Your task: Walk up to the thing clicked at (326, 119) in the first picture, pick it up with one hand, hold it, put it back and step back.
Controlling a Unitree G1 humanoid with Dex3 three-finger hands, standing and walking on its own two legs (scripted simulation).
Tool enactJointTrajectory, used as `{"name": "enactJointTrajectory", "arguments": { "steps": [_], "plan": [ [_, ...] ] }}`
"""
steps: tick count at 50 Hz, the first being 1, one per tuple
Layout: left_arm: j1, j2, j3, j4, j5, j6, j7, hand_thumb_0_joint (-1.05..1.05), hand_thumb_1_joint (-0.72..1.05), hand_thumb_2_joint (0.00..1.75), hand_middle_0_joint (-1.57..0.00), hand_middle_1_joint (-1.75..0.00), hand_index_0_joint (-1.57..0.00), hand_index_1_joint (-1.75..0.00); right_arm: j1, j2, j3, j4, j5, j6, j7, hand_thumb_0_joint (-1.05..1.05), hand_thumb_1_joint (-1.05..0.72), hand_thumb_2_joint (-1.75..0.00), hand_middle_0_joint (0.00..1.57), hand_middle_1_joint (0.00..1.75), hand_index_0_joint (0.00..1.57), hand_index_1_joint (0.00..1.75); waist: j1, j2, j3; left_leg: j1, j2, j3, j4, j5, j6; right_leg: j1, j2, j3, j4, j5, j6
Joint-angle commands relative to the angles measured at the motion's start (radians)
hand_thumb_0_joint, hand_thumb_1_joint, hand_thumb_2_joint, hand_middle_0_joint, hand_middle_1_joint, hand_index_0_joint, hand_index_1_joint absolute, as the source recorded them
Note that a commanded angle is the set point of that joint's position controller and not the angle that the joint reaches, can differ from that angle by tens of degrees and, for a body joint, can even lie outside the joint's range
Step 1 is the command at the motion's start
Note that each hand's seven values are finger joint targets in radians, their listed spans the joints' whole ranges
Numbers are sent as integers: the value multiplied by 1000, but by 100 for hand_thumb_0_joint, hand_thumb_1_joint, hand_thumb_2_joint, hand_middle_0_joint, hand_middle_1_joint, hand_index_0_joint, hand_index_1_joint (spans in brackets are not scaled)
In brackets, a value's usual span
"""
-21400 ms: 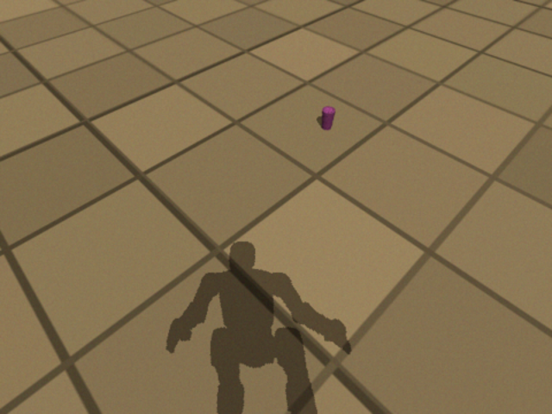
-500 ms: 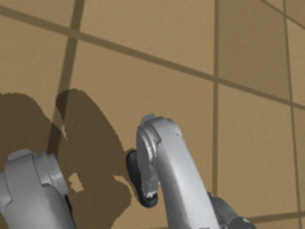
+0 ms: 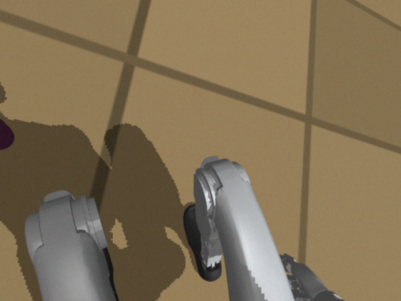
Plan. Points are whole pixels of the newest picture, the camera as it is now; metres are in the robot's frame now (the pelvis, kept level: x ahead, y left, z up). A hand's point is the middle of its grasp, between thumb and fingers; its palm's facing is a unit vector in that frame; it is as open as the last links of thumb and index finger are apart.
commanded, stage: settle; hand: left
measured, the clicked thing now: out of the picture +0.45 +0.34 -0.25
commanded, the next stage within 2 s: withdraw in 0.34 s
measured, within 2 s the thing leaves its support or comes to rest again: neither
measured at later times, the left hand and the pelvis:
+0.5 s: hand out of the picture +0.46 +0.37 -0.08, palm faces -0.42 -0.10 -0.90, open 5.1 cm; pelvis -0.01 +0.00 +0.04, yaw +3 degrees
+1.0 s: hand out of the picture +0.43 +0.36 -0.04, palm faces -0.42 -0.09 -0.90, open 12.3 cm; pelvis -0.01 +0.00 +0.07, yaw +5 degrees
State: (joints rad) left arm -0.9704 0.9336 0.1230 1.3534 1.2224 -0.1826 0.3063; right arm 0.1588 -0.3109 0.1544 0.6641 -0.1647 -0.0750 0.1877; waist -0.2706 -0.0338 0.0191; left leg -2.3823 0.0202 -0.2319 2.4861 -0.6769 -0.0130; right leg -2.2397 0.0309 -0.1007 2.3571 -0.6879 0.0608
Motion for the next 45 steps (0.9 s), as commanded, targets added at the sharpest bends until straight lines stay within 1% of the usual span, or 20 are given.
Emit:
{"name": "enactJointTrajectory", "arguments": {
  "steps": [1, 2, 5, 11, 13, 22, 23, 25, 27, 29, 30, 32, 34, 38, 39, 40, 41, 42, 44, 45],
  "plan": [
    [-315, 239, 16, -217, -31, 13, -24, 0, 61, 39, -75, -90, -92, -72, 202, -279, -115, -17, 25, 25, -19, 0, -91, -90, 20, 30, 20, 30, -10, 444, -689, 594, 3, 128, -304, 188, 21, 292, 28, -101, -234, 244, -91],
    [-314, 217, -3, -225, -38, 16, -42, 0, 60, 38, -73, -90, -91, -72, 199, -264, -118, -9, 31, 35, -21, 0, -91, -90, 20, 30, 20, 30, -2, 436, -706, 594, 5, 140, -306, 193, 26, 314, 32, -91, -247, 252, -88],
    [-310, 210, -8, -206, -46, 16, -84, 0, 59, 38, -72, -92, -90, -74, 213, -265, -122, -12, 39, 58, -34, 0, -91, -90, 20, 30, 20, 30, -15, 366, -671, 557, -1, 144, -311, 198, 33, 337, 28, -85, -275, 249, -89],
    [-318, 227, 2, -232, -50, -6, -133, 0, 63, 39, -75, -95, -93, -76, 211, -249, -120, -31, 48, 87, -55, 0, -91, -90, 20, 30, 20, 30, 7, 335, -690, 555, -5, 155, -336, 184, 36, 374, 24, -71, -302, 221, -91],
    [-339, 251, 14, -250, -46, -13, -137, 0, 62, 39, -74, -95, -92, -77, 203, -251, -122, -40, 51, 93, -65, 0, -91, -90, 20, 30, 20, 30, 15, 344, -704, 581, -4, 152, -347, 176, 36, 354, 23, -72, -308, 208, -95],
    [-370, 230, -7, -247, -48, -13, -134, 0, 61, 41, -74, -96, -91, -78, 198, -234, -124, -42, 57, 106, -85, 0, -91, -90, 20, 30, 20, 30, 17, 375, -702, 623, -4, 160, -405, 123, 35, 335, 20, -59, -335, 171, -95],
    [-385, 218, -11, -276, -50, -13, -135, 0, 53, 49, -66, -88, -83, -70, 209, -236, -126, -36, 60, 106, -86, 0, -90, -89, 20, 30, 20, 30, 16, 379, -708, 635, -5, 157, -411, 133, 33, 340, 15, -59, -334, 184, -95],
    [-406, 258, 18, -328, -38, -8, -135, 0, 37, 56, -51, -72, -67, -55, 217, -239, -135, -38, 65, 108, -88, 0, -90, -89, 20, 30, 20, 30, 36, 422, -773, 693, -6, 156, -431, 167, 29, 349, 11, -58, -329, 212, -97],
    [-414, 255, 28, -396, -43, -1, -135, 0, 21, 60, -46, -61, -51, -59, 224, -238, -149, -46, 72, 111, -89, 0, -90, -89, 20, 30, 20, 30, 55, 457, -838, 752, -5, 152, -466, 176, 25, 360, 7, -55, -336, 219, -99],
    [-386, 236, 28, -397, -56, 17, -141, 0, 5, 64, -43, -64, -45, -62, 233, -238, -164, -47, 80, 116, -91, 0, -90, -89, 20, 30, 20, 30, 54, 443, -829, 767, -5, 151, -493, 161, 27, 369, 3, -48, -362, 210, -97],
    [-368, 197, 7, -386, -61, 28, -153, 0, -3, 65, -43, -64, -44, -63, 238, -228, -165, -46, 84, 118, -90, 0, -90, -90, 20, 30, 20, 30, 43, 435, -820, 763, -2, 147, -510, 148, 29, 380, 5, -48, -369, 207, -96],
    [-306, 184, 4, -344, -78, 45, -172, 0, -17, 69, -40, -67, -41, -67, 241, -221, -169, -41, 91, 124, -95, 0, -91, -90, 20, 30, 20, 30, 54, 363, -776, 722, -7, 156, -515, 134, 39, 388, 6, -39, -402, 189, -95],
    [-271, 120, -37, -319, -95, 52, -198, 0, -18, 70, -39, -68, -39, -68, 238, -202, -163, -42, 91, 127, -95, 0, -90, -90, 20, 30, 20, 30, 40, 314, -736, 683, -7, 163, -517, 123, 46, 402, 10, -34, -420, 181, -94],
    [-261, 102, -51, -314, -118, 35, -221, 0, -21, 71, -37, -70, -37, -69, 217, -194, -159, -47, 100, 123, -102, 0, -90, -90, 20, 30, 20, 30, 45, 244, -681, 618, -9, 168, -513, 90, 55, 398, 9, -21, -446, 145, -93],
    [-257, 89, -63, -291, -116, 25, -221, 0, -21, 72, -35, -71, -36, -70, 217, -192, -152, -46, 100, 120, -103, 0, -90, -90, 20, 30, 20, 30, 34, 234, -650, 598, -11, 174, -510, 88, 55, 406, 9, -20, -452, 141, -92],
    [-271, 88, -62, -287, -114, 11, -214, 0, -13, 80, -27, -63, -28, -63, 210, -196, -151, -41, 99, 117, -107, 0, -89, -90, 20, 30, 20, 30, 38, 211, -647, 602, -8, 167, -503, 79, 53, 380, 9, -21, -447, 132, -95],
    [-280, 87, -58, -289, -111, -3, -206, 0, -21, 75, -32, -71, -33, -71, 213, -192, -148, -37, 98, 112, -108, 0, -90, -89, 20, 30, 20, 30, 29, 222, -642, 608, -8, 165, -499, 88, 51, 375, 6, -23, -439, 145, -93],
    [-300, 114, -46, -293, -105, -19, -195, 0, -23, 75, -32, -79, -33, -78, 207, -194, -147, -39, 95, 108, -108, 0, -90, -89, 20, 30, 20, 30, 40, 241, -662, 622, -10, 168, -499, 90, 48, 379, 7, -19, -435, 144, -95],
    [-342, 187, 0, -336, -71, -42, -163, 0, -27, 79, -30, -81, -31, -81, 204, -199, -149, -33, 92, 103, -108, 0, -90, -89, 20, 30, 20, 30, 78, 332, -734, 699, -9, 166, -517, 114, 35, 373, 3, -20, -404, 164, -99],
    [-340, 181, 4, -331, -57, -45, -147, 0, -27, 80, -30, -83, -30, -82, 207, -196, -152, -33, 89, 101, -106, 0, -90, -89, 20, 30, 20, 30, 71, 355, -750, 726, -10, 171, -517, 133, 32, 378, 2, -22, -404, 181, -98]
  ]
}}
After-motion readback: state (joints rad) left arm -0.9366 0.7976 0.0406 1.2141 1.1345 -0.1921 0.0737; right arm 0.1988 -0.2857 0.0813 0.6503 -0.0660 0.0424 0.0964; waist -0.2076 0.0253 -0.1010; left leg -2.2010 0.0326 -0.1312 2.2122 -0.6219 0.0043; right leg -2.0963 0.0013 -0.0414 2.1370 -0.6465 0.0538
